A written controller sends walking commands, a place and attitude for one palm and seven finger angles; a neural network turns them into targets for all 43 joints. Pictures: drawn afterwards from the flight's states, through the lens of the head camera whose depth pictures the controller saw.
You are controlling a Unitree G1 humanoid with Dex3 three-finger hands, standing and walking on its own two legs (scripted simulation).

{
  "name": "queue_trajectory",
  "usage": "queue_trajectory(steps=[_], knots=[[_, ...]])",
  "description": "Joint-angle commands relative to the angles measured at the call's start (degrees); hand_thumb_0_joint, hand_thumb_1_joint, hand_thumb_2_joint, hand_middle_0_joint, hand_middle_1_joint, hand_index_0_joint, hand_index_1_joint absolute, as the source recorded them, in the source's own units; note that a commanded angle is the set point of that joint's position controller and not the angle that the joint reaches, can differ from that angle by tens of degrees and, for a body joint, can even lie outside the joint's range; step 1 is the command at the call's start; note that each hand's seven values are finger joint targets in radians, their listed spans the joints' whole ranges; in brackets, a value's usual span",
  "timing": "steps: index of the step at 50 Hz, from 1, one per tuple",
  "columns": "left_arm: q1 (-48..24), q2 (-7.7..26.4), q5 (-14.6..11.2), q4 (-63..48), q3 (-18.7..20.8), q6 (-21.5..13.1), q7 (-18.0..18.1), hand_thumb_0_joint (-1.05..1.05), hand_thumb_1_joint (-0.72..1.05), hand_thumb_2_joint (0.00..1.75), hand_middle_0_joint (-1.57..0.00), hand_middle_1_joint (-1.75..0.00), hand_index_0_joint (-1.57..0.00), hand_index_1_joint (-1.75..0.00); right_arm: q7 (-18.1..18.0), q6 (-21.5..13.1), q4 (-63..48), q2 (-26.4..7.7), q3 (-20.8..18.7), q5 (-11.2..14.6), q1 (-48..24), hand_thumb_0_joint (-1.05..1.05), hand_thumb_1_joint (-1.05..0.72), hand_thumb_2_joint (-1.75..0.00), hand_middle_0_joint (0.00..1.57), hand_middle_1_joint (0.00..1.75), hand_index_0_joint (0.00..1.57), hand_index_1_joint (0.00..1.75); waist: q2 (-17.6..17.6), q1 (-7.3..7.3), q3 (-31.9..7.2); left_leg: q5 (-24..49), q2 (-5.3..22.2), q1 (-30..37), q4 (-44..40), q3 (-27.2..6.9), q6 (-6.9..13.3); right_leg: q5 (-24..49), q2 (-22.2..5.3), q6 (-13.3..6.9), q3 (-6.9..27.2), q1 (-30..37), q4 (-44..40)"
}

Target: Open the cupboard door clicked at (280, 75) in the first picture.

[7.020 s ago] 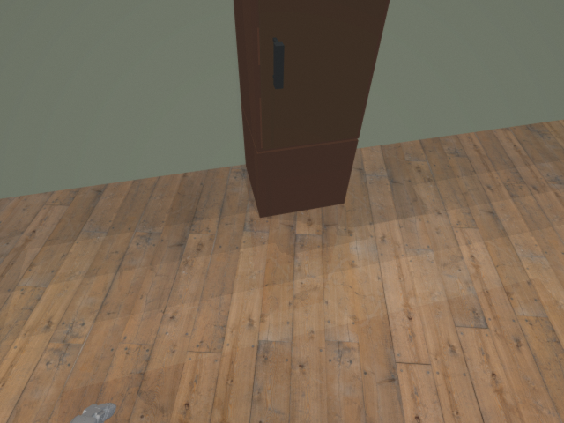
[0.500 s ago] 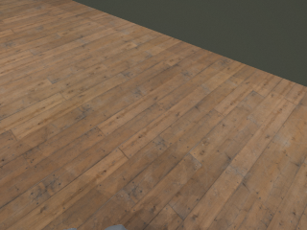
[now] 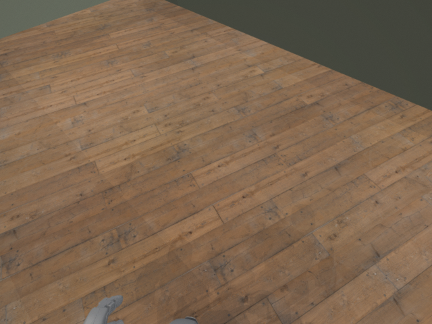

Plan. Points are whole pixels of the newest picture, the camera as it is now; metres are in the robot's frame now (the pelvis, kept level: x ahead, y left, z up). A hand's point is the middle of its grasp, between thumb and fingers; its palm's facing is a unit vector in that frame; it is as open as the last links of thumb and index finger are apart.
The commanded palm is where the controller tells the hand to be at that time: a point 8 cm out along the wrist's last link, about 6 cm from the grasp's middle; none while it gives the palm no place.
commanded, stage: turn to face it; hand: left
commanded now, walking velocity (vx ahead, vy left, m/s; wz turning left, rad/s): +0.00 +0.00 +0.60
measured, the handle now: out of the picture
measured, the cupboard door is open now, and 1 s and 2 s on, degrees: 0 0 0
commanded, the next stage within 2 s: none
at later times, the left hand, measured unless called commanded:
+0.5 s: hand out of the picture -0.05 +0.25 -0.18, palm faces +0.36 -0.90 -0.25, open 7.4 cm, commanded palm none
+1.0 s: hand out of the picture +0.02 +0.24 -0.12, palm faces +0.55 -0.78 -0.29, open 7.4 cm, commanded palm none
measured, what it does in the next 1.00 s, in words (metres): steps on the spot, turning left: left foot, then right foot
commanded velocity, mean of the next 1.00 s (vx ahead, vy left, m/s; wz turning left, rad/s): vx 0.00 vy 0.00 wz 0.60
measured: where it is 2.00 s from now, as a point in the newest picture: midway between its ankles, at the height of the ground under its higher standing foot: outside the picture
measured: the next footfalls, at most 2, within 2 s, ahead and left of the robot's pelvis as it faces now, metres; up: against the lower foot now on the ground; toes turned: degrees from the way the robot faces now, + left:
left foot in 0.42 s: -0.01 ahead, +0.14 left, +0.00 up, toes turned +24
right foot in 0.90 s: +0.12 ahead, -0.07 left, +0.00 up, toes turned +31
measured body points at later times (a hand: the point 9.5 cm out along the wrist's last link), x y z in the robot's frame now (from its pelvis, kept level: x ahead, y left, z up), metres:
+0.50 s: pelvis +0.00 +0.03 +0.00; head +0.04 +0.08 +0.44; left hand -0.07 +0.30 -0.16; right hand +0.20 -0.18 -0.12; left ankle -0.04 +0.12 -0.73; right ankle -0.02 -0.12 -0.68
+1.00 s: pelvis +0.03 +0.00 +0.01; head +0.07 -0.01 +0.45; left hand -0.01 +0.28 -0.10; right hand +0.22 -0.19 -0.15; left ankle -0.07 +0.10 -0.66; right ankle +0.09 -0.09 -0.73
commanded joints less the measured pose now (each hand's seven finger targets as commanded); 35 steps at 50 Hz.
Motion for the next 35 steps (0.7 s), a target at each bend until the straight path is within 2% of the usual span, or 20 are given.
queue_trajectory(steps=[1,2,3,4,5,10,12,16,18,19,20,21,22,23,24,25,26,27,29,35], knots=[[0.56,12.08,0.16,-5.04,2.98,-1.16,1.82,0.00,0.90,0.90,-0.20,-0.30,-0.20,-0.30,0.50,-0.65,-5.81,-6.48,-1.86,-0.98,-1.59,0.00,-0.90,-0.90,0.20,0.30,0.20,0.30,-12.60,0.67,-1.76,-11.00,3.10,-11.30,29.05,0.46,-1.41,-0.14,-22.90,-7.60,16.50,1.20,-20.49],[-1.54,11.30,-0.01,-5.38,2.60,-1.31,1.53,0.00,0.90,0.90,-0.20,-0.30,-0.20,-0.30,0.77,-0.15,-4.49,-5.60,-1.89,-1.01,-0.41,0.00,-0.90,-0.90,0.20,0.30,0.20,0.30,-13.65,-0.41,0.05,-8.54,3.54,-11.07,32.28,2.46,-2.12,2.41,-19.72,-5.96,13.06,-0.15,-19.40],[-2.33,9.84,-0.06,-5.38,1.97,-1.47,1.28,0.00,0.90,0.90,-0.20,-0.30,-0.20,-0.30,1.06,-0.05,-3.62,-5.86,-1.73,-0.99,0.29,0.00,-0.90,-0.90,0.20,0.30,0.20,0.30,-12.54,-0.97,1.47,-5.51,4.45,-11.01,34.39,3.87,-2.76,7.81,-17.20,-5.46,7.95,0.31,-17.19],[-2.04,8.68,-0.04,-5.20,1.67,-1.63,1.26,0.00,0.90,0.90,-0.20,-0.30,-0.20,-0.30,1.30,-0.05,-3.13,-5.33,-1.66,-0.76,1.25,0.00,-0.90,-0.90,0.20,0.30,0.20,0.30,-12.74,-1.41,1.67,-3.77,4.84,-11.00,34.93,4.79,-3.17,12.77,-15.98,-5.02,4.22,0.89,-15.83],[-0.62,8.61,0.04,-4.79,1.55,-1.88,1.21,0.00,0.90,0.90,-0.20,-0.30,-0.20,-0.30,1.38,-0.04,-2.91,-5.00,-1.39,-0.69,1.31,0.00,-0.90,-0.90,0.20,0.30,0.20,0.30,-13.09,-0.87,1.22,-2.88,4.94,-11.00,34.78,5.74,-3.62,16.04,-15.56,-5.07,1.96,3.01,-14.88],[6.67,10.53,0.41,-2.32,2.03,-1.61,1.26,0.00,0.90,0.90,-0.20,-0.30,-0.20,-0.30,1.45,0.13,-4.43,-4.35,-0.68,-0.44,-4.85,0.00,-0.90,-0.90,0.20,0.30,0.20,0.30,-13.17,2.96,0.20,-5.81,6.23,-10.07,25.65,8.75,-4.63,21.68,-18.23,-6.74,-0.48,9.34,-13.10],[8.43,11.51,0.64,-1.70,2.33,-1.48,1.22,0.00,0.90,0.90,-0.20,-0.30,-0.20,-0.30,1.47,-0.11,-4.99,-3.71,-0.13,-0.34,-6.80,0.00,-0.90,-0.90,0.20,0.30,0.20,0.30,-13.76,3.85,-0.87,-7.74,6.27,-8.30,19.30,10.23,-4.50,27.53,-19.11,-7.28,-1.81,11.52,-11.24],[9.53,13.58,0.85,-1.01,3.10,-0.99,1.03,0.00,0.90,0.90,-0.20,-0.30,-0.20,-0.30,1.48,-1.06,-5.52,-3.11,0.82,0.05,-7.38,0.00,-0.90,-0.90,0.20,0.30,0.20,0.30,-16.92,5.03,-3.96,-9.13,5.13,-1.37,6.45,13.82,-3.07,35.56,-19.85,-6.80,-4.40,14.04,-6.08],[8.81,13.93,0.57,-0.61,3.38,-0.80,0.91,0.00,0.90,0.90,-0.20,-0.30,-0.20,-0.30,1.26,-1.56,-4.94,-3.98,0.61,0.04,-4.40,0.00,-0.90,-0.90,0.20,0.30,0.20,0.30,-16.10,3.49,-6.00,-3.79,4.42,4.61,-2.10,15.07,-2.19,35.81,-19.63,-4.97,-6.63,13.23,-1.59],[8.16,13.61,0.13,-0.65,3.40,-0.70,0.72,0.00,0.90,0.90,-0.20,-0.30,-0.20,-0.30,1.24,-1.96,-4.37,-5.63,0.20,-0.10,-1.38,0.00,-0.90,-0.90,0.20,0.30,0.20,0.30,-12.66,1.59,-7.92,2.82,4.32,11.21,-9.81,14.05,-1.51,34.10,-18.49,-2.80,-8.55,10.85,4.73],[8.34,12.12,-0.41,-1.77,3.25,-0.54,0.45,0.00,0.90,0.90,-0.20,-0.30,-0.20,-0.30,1.02,-2.62,-3.41,-10.23,-0.99,-0.39,3.47,0.00,-0.90,-0.90,0.20,0.30,0.20,0.30,-2.44,-1.24,-12.26,17.88,10.53,24.66,-13.56,6.13,1.54,23.75,-15.45,0.65,-10.28,0.10,16.29],[5.40,7.69,-0.76,-4.67,2.06,-0.61,-0.04,0.00,0.90,0.90,-0.20,-0.30,-0.20,-0.30,0.45,-3.01,-2.74,-16.92,-2.77,-0.24,8.17,0.00,-0.90,-0.90,0.20,0.30,0.20,0.30,16.21,-4.03,-13.12,47.63,26.69,33.66,-12.80,-14.97,9.86,-17.59,-6.81,5.21,-9.20,-18.75,28.92],[2.17,8.40,-0.21,-5.66,1.76,0.18,0.48,0.00,0.90,0.90,-0.20,-0.30,-0.20,-0.30,0.08,-2.47,-0.82,-17.42,-2.66,0.31,11.08,0.00,-0.90,-0.90,0.20,0.30,0.20,0.30,10.76,-4.70,-14.03,53.42,29.21,31.78,-11.37,-13.03,14.07,-20.62,-7.00,4.42,-2.27,-19.55,34.24],[0.57,8.10,0.02,-5.08,1.84,0.61,0.72,0.00,0.90,0.90,-0.20,-0.30,-0.20,-0.30,-0.53,-2.64,-0.56,-15.01,-2.12,-0.02,9.26,0.00,-0.90,-0.90,0.20,0.30,0.20,0.30,8.93,-4.09,-10.97,49.32,26.09,28.52,-12.09,-9.65,13.34,-16.93,-7.86,4.18,-0.67,-20.27,36.24],[0.33,7.96,-0.23,-4.42,2.15,0.49,0.60,0.00,0.90,0.90,-0.20,-0.30,-0.20,-0.30,-1.08,-2.82,-1.69,-13.39,-1.72,-0.15,5.87,0.00,-0.90,-0.90,0.20,0.30,0.20,0.30,9.24,-2.88,-9.27,45.45,23.38,26.58,-11.85,-8.47,12.39,-13.33,-7.69,4.53,0.08,-21.06,37.34],[0.36,8.30,-0.24,-3.62,2.33,0.35,0.33,0.00,0.90,0.90,-0.20,-0.30,-0.20,-0.30,-1.26,-2.90,-2.71,-11.71,-1.10,-0.31,2.82,0.00,-0.90,-0.90,0.20,0.30,0.20,0.30,7.62,-1.86,-7.22,43.17,20.79,23.41,-12.20,-6.20,11.01,-10.03,-7.29,4.73,1.01,-20.19,37.36],[1.54,8.51,-0.27,-2.79,2.41,0.45,0.12,0.00,0.90,0.90,-0.20,-0.30,-0.20,-0.30,-1.23,-2.97,-3.42,-10.96,-0.59,-0.33,0.18,0.00,-0.90,-0.90,0.20,0.30,0.20,0.30,7.16,-0.38,-5.73,40.79,18.66,20.90,-12.93,-4.18,9.80,-7.38,-6.91,4.84,1.01,-18.47,36.86],[2.51,8.33,-0.24,-2.46,2.48,0.49,-0.06,0.00,0.90,0.90,-0.20,-0.30,-0.20,-0.30,-1.21,-3.16,-3.71,-10.45,-0.41,-0.32,-0.68,0.00,-0.90,-0.90,0.20,0.30,0.20,0.30,6.13,0.24,-5.66,39.83,17.36,20.18,-13.36,-3.19,9.19,-5.79,-6.21,4.99,0.87,-17.58,35.89],[3.19,8.43,-0.22,-2.04,2.45,0.59,-0.18,0.00,0.90,0.90,-0.20,-0.30,-0.20,-0.30,-1.23,-3.36,-3.86,-10.40,-0.33,-0.19,-0.56,0.00,-0.90,-0.90,0.20,0.30,0.20,0.30,5.04,0.67,-6.27,38.02,16.17,20.15,-14.18,-3.06,8.90,-3.72,-5.48,5.24,0.93,-16.44,33.79],[-1.03,7.97,-0.35,-4.26,2.19,0.82,0.29,0.00,0.90,0.90,-0.20,-0.30,-0.20,-0.30,-0.92,-2.82,-3.66,-11.00,-0.90,-0.59,1.13,0.00,-0.90,-0.90,0.20,0.30,0.20,0.30,4.72,-0.38,-4.22,29.15,16.46,17.87,-15.57,-9.58,10.79,-4.50,-3.82,5.54,1.88,-15.00,25.19]])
